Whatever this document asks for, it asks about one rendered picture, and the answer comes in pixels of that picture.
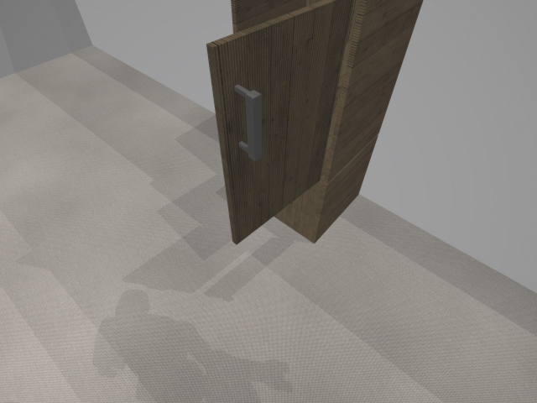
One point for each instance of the handle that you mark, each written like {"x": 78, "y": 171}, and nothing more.
{"x": 254, "y": 122}

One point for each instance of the cupboard door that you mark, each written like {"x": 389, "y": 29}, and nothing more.
{"x": 295, "y": 62}

